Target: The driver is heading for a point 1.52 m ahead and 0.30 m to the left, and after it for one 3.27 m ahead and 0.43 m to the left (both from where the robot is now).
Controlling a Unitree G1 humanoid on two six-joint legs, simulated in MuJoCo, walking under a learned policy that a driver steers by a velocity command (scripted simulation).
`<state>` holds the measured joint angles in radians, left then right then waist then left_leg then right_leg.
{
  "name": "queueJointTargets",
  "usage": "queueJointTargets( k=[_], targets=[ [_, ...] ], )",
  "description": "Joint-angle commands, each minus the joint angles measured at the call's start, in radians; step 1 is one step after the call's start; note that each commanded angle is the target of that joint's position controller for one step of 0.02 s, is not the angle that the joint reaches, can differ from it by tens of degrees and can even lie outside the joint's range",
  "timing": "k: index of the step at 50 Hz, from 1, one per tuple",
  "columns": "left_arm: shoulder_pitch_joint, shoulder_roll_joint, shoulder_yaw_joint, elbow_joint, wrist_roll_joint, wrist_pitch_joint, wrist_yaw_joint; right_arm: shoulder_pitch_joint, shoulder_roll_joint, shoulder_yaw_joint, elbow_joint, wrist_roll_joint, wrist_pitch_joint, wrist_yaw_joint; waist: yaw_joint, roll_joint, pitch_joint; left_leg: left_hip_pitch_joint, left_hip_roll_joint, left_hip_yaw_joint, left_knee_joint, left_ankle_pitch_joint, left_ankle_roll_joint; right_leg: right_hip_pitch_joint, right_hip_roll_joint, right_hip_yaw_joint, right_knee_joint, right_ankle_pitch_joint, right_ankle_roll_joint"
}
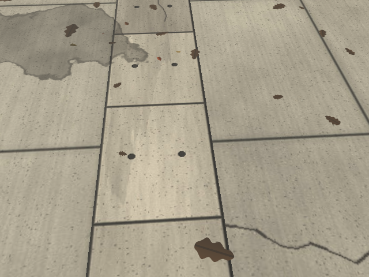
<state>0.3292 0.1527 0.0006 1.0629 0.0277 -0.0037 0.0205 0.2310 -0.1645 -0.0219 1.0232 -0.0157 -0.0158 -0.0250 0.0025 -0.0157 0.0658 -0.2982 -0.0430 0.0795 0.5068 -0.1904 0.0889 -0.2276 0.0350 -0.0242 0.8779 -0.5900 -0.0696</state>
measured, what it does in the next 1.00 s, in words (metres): walks ahead: right foot, then left foot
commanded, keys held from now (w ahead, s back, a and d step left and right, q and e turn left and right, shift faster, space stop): w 1.00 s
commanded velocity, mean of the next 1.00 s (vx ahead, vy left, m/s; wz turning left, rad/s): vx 0.42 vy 0.00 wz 0.00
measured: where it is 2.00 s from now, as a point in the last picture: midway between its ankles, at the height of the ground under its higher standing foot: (183, 174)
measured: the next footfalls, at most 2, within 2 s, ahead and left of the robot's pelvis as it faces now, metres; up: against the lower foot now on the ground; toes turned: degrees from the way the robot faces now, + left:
right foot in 0.20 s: +0.05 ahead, -0.11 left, +0.00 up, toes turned -1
left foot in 0.70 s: +0.36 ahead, +0.09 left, +0.00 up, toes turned +6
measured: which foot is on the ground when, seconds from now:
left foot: down 0.00-0.20, up 0.22-0.68, down 0.70-1.00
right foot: up 0.00-0.18, down 0.20-0.72, up 0.74-1.00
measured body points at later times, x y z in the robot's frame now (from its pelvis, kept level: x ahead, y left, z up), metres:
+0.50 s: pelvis +0.10 -0.03 +0.02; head +0.10 -0.05 +0.47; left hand -0.03 +0.18 -0.12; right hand +0.24 -0.26 -0.12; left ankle +0.19 +0.12 -0.67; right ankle +0.01 -0.11 -0.73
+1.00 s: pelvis +0.36 +0.04 +0.01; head +0.38 +0.05 +0.46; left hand +0.45 +0.28 -0.13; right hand +0.32 -0.20 -0.13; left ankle +0.32 +0.09 -0.73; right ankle +0.45 -0.11 -0.66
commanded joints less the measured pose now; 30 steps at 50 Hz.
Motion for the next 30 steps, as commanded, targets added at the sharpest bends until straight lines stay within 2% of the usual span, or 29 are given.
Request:
queueJointTargets(
  k=[1,3,6,8,9,10,11,12,13,14,16,18,21,26,30],
  targets=[
    [0.062,0.06,0.02,-0.026,0.012,-0.005,-0.022,0.052,-0.143,-0.035,-0.007,0.003,0.011,0.003,0.015,0.126,0.018,-0.017,0.281,-0.393,-0.417,-0.397,0.14,-0.112,-0.033,0.009,0.041,0.063,0.003],
    [0.098,0.036,0.02,-0.009,0.006,-0.013,-0.02,0.028,-0.14,-0.039,-0.008,0.004,0.002,0.006,0.039,0.104,-0.005,-0.07,0.244,-0.301,-0.412,-0.32,0.116,-0.022,-0.019,-0.024,-0.051,0.09,0.005],
    [0.116,0.03,0.023,-0.005,0.006,-0.018,-0.018,0.034,-0.166,-0.051,0.0,0.01,0.002,0.006,0.05,0.125,-0.019,-0.124,0.231,-0.259,-0.384,-0.407,0.109,0.074,-0.002,-0.06,-0.208,0.139,-0.004],
    [0.2,0.022,0.024,0.026,0.005,-0.019,-0.018,0.004,-0.176,-0.06,-0.008,0.021,0.013,0.007,0.088,0.116,0.001,-0.235,0.212,-0.235,-0.332,-0.528,0.088,0.206,0.017,-0.1,-0.354,0.228,-0.018],
    [0.26,0.026,0.026,0.049,0.007,-0.02,-0.015,-0.034,-0.166,-0.062,-0.022,0.019,0.016,0.007,0.114,0.078,0.034,-0.313,0.187,-0.212,-0.25,-0.563,0.068,0.261,0.018,-0.087,-0.424,0.202,-0.029],
    [0.322,0.054,0.029,0.062,0.013,-0.027,-0.008,-0.075,-0.119,-0.051,-0.05,0.017,0.015,0.011,0.137,-0.062,0.05,-0.415,0.125,-0.144,-0.052,-0.548,0.037,0.308,-0.086,0.075,-0.569,0.034,-0.049],
    [0.336,0.15,0.048,0.049,0.005,-0.038,0.0,-0.104,-0.027,-0.025,-0.092,0.029,0.008,0.02,0.125,-0.29,0.061,-0.513,-0.009,0.009,0.24,-0.364,-0.019,0.268,-0.361,0.502,-0.812,-0.279,-0.107],
    [0.249,0.172,0.057,0.035,0.004,-0.036,0.008,-0.125,-0.084,-0.035,-0.106,-0.013,0.004,0.029,0.071,-0.188,0.158,-0.496,0.039,-0.08,0.358,-0.202,-0.011,0.095,-0.416,0.6,-0.881,-0.347,-0.138],
    [0.155,0.158,0.054,0.003,-0.004,-0.043,0.009,-0.087,-0.101,-0.04,-0.097,-0.015,-0.003,0.044,0.008,-0.127,0.154,-0.45,0.062,-0.108,0.388,-0.112,-0.017,0.035,-0.384,0.555,-0.887,-0.277,-0.134],
    [0.125,0.152,0.055,-0.009,-0.009,-0.054,0.004,-0.054,-0.113,-0.044,-0.079,-0.016,-0.009,0.054,-0.016,-0.087,0.123,-0.422,0.068,-0.103,0.398,-0.069,-0.027,0.053,-0.343,0.48,-0.881,-0.173,-0.114],
    [0.146,0.127,0.051,-0.009,-0.014,-0.075,0.0,-0.031,-0.112,-0.049,-0.054,-0.024,-0.013,0.065,-0.018,-0.051,0.068,-0.403,0.067,-0.066,0.443,-0.007,-0.043,0.116,-0.274,0.34,-0.857,0.026,-0.092],
    [0.209,0.104,0.046,0.014,-0.014,-0.088,-0.002,-0.062,-0.087,-0.045,-0.065,-0.02,-0.013,0.065,-0.005,-0.062,0.056,-0.443,0.077,-0.054,0.456,0.037,-0.051,0.176,-0.253,0.281,-0.837,0.141,-0.093],
    [0.28,0.09,0.042,0.03,-0.01,-0.097,-0.003,-0.153,-0.078,-0.041,-0.096,-0.019,-0.012,0.06,0.03,-0.073,0.064,-0.51,0.093,-0.039,0.429,0.075,-0.069,0.236,-0.252,0.243,-0.825,0.247,-0.111],
    [0.325,0.092,0.038,0.037,-0.004,-0.105,0.0,-0.311,-0.066,-0.028,-0.16,-0.013,-0.021,0.062,0.078,-0.09,0.08,-0.498,0.093,-0.003,0.273,0.105,-0.076,0.286,-0.246,0.177,-0.787,0.491,-0.129],
    [0.332,0.112,0.041,0.049,0.001,-0.107,0.002,-0.373,-0.071,-0.02,-0.2,-0.007,-0.033,0.063,0.086,-0.117,0.084,-0.409,0.071,0.032,0.144,0.057,-0.037,0.323,-0.258,0.132,-0.717,0.734,-0.131]
  ],
)
Velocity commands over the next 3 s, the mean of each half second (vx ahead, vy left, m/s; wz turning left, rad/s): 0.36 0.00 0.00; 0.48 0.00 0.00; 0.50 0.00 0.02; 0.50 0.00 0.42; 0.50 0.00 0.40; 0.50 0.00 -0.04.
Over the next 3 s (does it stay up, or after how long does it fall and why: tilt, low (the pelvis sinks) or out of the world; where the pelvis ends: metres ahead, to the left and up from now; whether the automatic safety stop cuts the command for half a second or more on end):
stays up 1.39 0.31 0.00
